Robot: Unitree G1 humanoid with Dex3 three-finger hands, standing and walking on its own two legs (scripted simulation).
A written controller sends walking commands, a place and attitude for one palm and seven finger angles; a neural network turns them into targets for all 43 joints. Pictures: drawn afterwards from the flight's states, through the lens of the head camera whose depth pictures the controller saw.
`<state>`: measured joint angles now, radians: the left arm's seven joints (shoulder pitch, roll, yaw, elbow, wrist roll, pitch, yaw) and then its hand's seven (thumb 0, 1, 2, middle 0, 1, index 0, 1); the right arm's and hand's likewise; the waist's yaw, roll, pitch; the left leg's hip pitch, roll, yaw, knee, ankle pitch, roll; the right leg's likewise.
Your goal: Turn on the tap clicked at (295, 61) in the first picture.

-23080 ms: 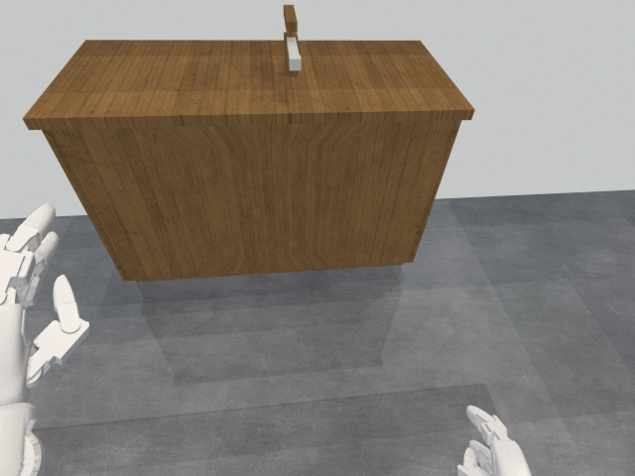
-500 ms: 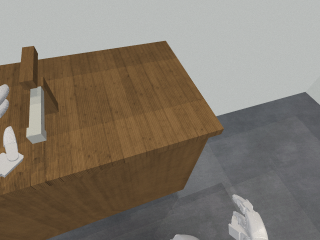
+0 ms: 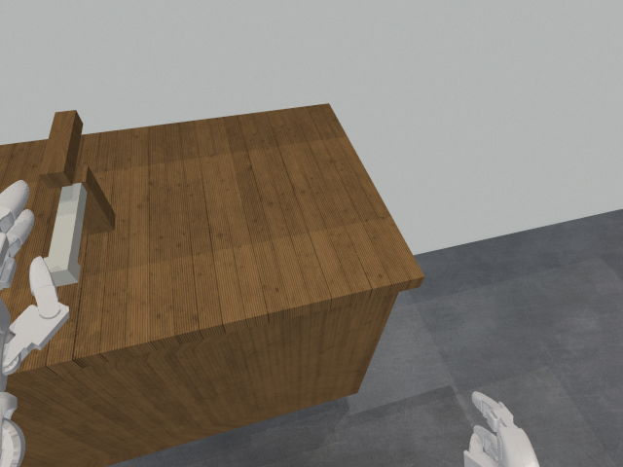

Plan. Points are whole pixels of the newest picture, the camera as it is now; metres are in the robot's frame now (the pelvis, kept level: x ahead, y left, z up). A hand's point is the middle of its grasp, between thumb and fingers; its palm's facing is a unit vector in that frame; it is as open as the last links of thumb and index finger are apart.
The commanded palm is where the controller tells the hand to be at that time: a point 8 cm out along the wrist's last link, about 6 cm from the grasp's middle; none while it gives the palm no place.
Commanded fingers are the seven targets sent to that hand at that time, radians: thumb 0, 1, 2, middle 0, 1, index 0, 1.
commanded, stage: come to a stop and stand still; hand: left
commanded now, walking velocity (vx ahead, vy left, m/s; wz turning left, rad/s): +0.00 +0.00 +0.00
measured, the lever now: (61, 270) +0.30 +0.32 +0.09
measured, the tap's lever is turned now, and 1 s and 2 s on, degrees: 0 0 0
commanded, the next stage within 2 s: look again from close up in 0.52 s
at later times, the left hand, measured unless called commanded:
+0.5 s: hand (44, 303) +0.22 +0.27 +0.16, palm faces +0.40 -0.85 -0.35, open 7.4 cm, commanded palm +0.17 +0.30 +0.18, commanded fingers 0.00 0.90 0.90 -0.20 -0.30 -0.20 -0.30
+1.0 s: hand (28, 293) +0.23 +0.29 +0.16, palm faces +0.38 -0.85 -0.36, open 7.4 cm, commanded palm +0.17 +0.30 +0.18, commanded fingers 0.00 0.90 0.90 -0.20 -0.30 -0.20 -0.30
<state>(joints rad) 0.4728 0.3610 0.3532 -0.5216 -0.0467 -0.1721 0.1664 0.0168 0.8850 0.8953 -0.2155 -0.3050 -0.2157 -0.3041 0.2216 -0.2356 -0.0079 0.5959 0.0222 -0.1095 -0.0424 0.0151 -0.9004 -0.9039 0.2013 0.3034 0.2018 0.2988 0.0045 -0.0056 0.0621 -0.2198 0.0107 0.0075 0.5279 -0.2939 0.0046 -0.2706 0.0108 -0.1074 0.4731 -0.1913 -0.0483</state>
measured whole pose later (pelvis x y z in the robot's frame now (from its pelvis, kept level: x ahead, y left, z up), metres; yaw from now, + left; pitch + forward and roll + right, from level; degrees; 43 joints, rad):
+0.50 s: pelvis +0.01 +0.02 +0.01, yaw +0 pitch -1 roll -1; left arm 0.44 0.35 0.32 -0.49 -0.05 -0.16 0.16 0.02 0.89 0.90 -0.21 -0.30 -0.21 -0.30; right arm 0.21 -0.18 0.04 0.59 0.01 -0.10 -0.03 0.01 -0.90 -0.90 0.20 0.30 0.21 0.30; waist 0.02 -0.01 0.06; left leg -0.18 -0.02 0.02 0.46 -0.27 0.03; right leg -0.23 -0.01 -0.09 0.41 -0.16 -0.01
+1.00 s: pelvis +0.01 +0.03 +0.00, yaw -1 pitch -1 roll -1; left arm 0.38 0.40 0.39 -0.41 -0.06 -0.25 0.10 0.02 0.88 0.89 -0.22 -0.31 -0.22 -0.30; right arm 0.24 -0.20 0.01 0.59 0.01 -0.16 -0.02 0.02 -0.90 -0.90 0.20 0.30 0.20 0.30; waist 0.04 -0.05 0.07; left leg -0.18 -0.02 0.05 0.49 -0.29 0.04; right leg -0.24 -0.01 -0.07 0.45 -0.18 0.00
